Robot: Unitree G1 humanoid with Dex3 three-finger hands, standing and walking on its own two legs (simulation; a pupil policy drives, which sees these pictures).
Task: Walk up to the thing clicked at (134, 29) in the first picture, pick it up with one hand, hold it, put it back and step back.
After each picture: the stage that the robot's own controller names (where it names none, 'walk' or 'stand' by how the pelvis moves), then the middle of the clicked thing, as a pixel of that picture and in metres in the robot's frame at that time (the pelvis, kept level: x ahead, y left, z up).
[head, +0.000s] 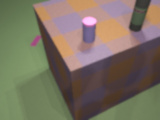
stand; (140, 8) +0.78 -0.29 +0.05
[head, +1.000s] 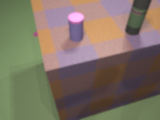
sink last; (139, 8) +0.68 -0.23 +0.09
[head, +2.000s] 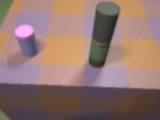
sink last; (101, 39) +0.48 -0.01 +0.09
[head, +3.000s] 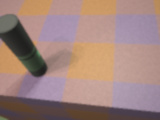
rise first; (25, 50) +0.42 +0.23 +0.08
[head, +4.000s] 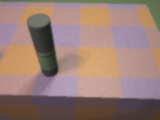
stand; (45, 49) +0.46 +0.15 +0.07
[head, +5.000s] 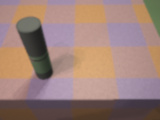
stand; (38, 52) +0.45 +0.17 +0.06
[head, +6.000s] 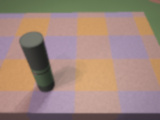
stand; (40, 66) +0.41 +0.17 +0.05
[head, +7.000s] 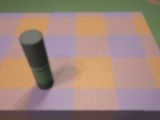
stand; (39, 63) +0.42 +0.17 +0.05
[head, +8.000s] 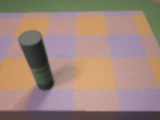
stand; (39, 64) +0.42 +0.17 +0.05
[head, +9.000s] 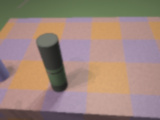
rise first; (54, 66) +0.42 +0.15 +0.05
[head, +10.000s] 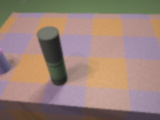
go down; (54, 59) +0.44 +0.15 +0.06
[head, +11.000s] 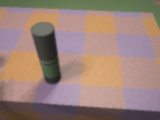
go down; (48, 57) +0.44 +0.14 +0.07
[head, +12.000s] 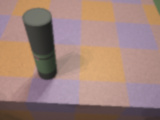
go down; (43, 50) +0.43 +0.13 +0.10
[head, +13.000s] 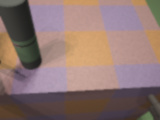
close in; (23, 36) +0.46 +0.14 +0.12
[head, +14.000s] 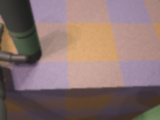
close; (21, 27) +0.45 +0.14 +0.14
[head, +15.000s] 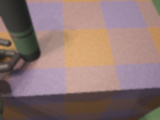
lift; (20, 28) +0.48 +0.15 +0.13
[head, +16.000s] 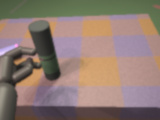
close; (46, 53) +0.48 +0.15 +0.09
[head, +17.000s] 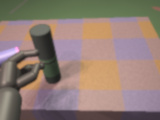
close; (47, 57) +0.47 +0.15 +0.08
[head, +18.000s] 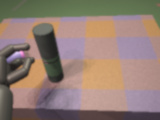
close; (50, 56) +0.47 +0.14 +0.07
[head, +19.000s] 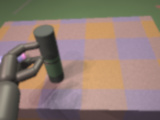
close; (51, 57) +0.48 +0.14 +0.07
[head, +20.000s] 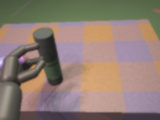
close; (50, 59) +0.47 +0.14 +0.07
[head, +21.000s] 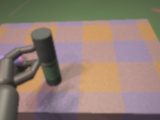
close; (48, 60) +0.47 +0.15 +0.07
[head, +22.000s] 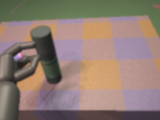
close; (48, 58) +0.47 +0.15 +0.07
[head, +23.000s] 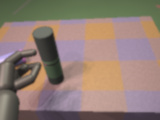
stand; (50, 58) +0.47 +0.15 +0.07
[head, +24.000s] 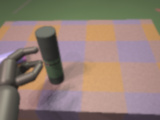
close; (51, 58) +0.47 +0.14 +0.07
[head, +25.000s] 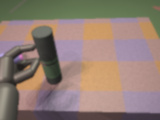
close; (49, 58) +0.47 +0.15 +0.07
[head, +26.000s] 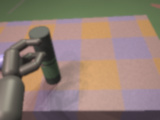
stand; (47, 58) +0.47 +0.15 +0.07
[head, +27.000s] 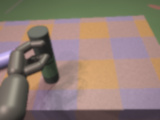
stand; (45, 58) +0.48 +0.15 +0.07
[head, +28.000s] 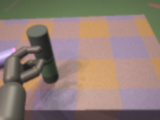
stand; (45, 57) +0.47 +0.15 +0.07
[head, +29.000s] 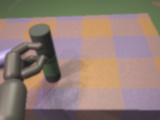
hold; (47, 56) +0.47 +0.15 +0.07
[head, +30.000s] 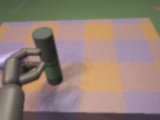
hold; (49, 59) +0.47 +0.14 +0.07
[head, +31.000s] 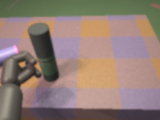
crouch; (45, 55) +0.48 +0.15 +0.07
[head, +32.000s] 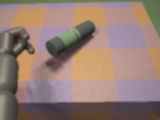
lower; (72, 37) +0.60 +0.03 +0.00
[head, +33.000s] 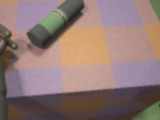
lower; (58, 19) +0.59 +0.03 +0.04
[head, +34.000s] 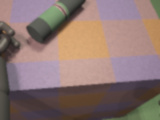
lower; (58, 13) +0.60 +0.02 +0.05
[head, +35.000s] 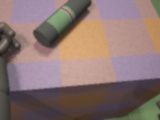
lower; (64, 17) +0.58 +0.00 +0.05
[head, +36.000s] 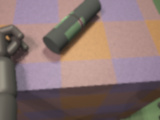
lower; (74, 23) +0.55 -0.03 +0.05
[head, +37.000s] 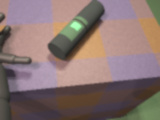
withdraw; (78, 27) +0.52 -0.05 +0.05
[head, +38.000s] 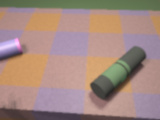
sink last; (119, 70) +0.43 -0.10 +0.02
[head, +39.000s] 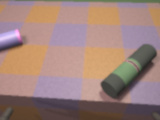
stand; (130, 68) +0.42 -0.14 +0.02
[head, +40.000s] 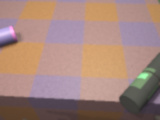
stand; (149, 79) +0.36 -0.20 +0.03
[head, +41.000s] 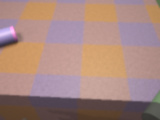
stand; out of the picture +0.31 -0.26 +0.03
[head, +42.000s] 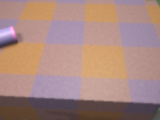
stand; out of the picture +0.28 -0.27 +0.03
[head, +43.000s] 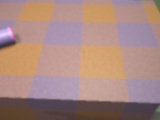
stand; out of the picture +0.28 -0.27 +0.03
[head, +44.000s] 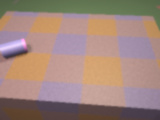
stand; out of the picture +0.11 -0.43 -0.73
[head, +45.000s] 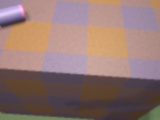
walk; out of the picture +0.07 -0.45 -0.73
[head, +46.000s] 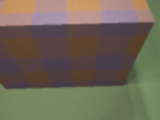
walk; out of the picture +0.30 -0.38 -0.71
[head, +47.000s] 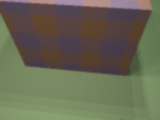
stand; out of the picture +0.42 -0.36 -0.72
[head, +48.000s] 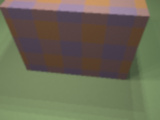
stand; out of the picture +0.34 -0.35 -0.74
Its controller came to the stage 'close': yes
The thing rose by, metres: 0.00
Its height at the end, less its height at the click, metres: -0.80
